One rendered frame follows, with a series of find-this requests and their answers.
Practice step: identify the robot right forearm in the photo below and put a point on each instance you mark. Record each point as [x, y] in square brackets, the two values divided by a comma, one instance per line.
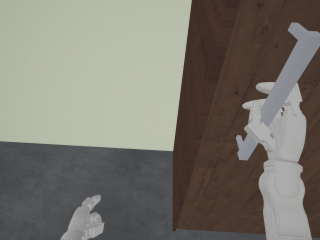
[283, 192]

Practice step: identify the handle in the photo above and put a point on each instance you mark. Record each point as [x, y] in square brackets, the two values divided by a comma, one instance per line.
[301, 55]

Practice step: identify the robot right hand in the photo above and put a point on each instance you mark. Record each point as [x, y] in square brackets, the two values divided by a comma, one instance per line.
[288, 128]

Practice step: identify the robot left hand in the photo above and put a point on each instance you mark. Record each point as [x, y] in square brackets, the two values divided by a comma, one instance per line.
[90, 224]

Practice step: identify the wardrobe door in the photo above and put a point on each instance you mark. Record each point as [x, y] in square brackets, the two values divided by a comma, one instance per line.
[223, 194]

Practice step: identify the robot left forearm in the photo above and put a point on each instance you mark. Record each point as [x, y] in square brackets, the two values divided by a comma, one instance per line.
[74, 234]

